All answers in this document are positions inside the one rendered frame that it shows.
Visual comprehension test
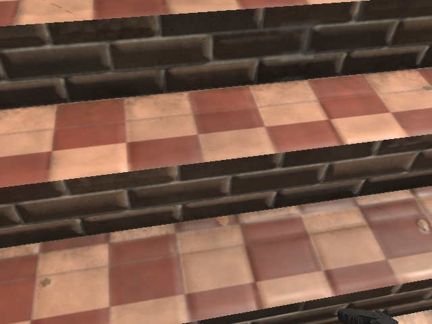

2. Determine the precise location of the robot right hand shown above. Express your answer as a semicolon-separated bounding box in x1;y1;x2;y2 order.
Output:
337;308;398;324

